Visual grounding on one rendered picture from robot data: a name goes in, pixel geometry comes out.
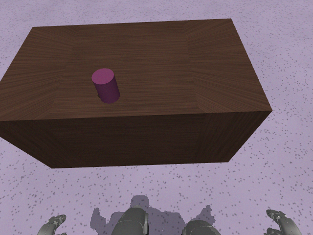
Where can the can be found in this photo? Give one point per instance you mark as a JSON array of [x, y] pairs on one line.
[[106, 85]]

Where can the right robot hand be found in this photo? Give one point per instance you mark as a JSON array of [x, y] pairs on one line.
[[287, 225]]

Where can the left robot hand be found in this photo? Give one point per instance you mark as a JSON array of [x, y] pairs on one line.
[[52, 224]]

